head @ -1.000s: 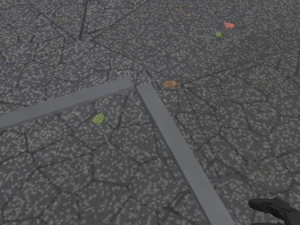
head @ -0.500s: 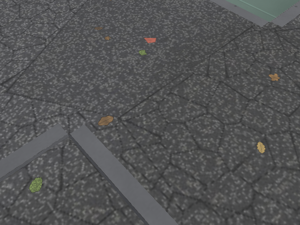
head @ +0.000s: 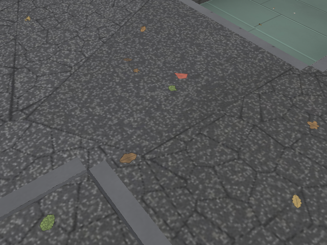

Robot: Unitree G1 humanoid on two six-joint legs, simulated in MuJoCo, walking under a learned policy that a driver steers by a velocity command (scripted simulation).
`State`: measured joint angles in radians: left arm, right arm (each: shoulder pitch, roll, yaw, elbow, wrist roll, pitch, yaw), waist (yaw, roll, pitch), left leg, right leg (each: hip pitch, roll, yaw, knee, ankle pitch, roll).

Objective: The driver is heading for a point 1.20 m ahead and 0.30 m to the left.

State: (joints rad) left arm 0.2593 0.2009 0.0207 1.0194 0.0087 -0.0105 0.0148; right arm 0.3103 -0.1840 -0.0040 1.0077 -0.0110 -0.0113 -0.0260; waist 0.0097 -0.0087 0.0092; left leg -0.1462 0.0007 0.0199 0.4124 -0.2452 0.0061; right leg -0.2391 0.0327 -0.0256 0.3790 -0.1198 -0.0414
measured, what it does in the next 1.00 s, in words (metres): walks ahead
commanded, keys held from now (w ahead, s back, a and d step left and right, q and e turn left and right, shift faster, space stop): no key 0.42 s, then w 0.42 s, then w+q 0.16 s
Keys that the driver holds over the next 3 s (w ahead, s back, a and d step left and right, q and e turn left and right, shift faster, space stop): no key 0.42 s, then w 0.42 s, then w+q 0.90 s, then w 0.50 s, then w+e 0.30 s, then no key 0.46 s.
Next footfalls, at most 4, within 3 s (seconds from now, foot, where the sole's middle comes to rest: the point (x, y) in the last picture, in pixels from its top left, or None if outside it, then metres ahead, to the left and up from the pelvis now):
1.18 left None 0.46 0.06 -0.78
1.74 right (164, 182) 0.83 0.03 -0.78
2.26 left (100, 166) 0.92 0.34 -0.78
2.76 right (113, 120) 1.24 0.32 -0.78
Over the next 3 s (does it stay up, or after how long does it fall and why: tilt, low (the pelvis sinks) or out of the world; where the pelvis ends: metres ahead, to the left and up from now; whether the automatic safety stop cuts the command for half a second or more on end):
stays up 1.11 0.33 0.00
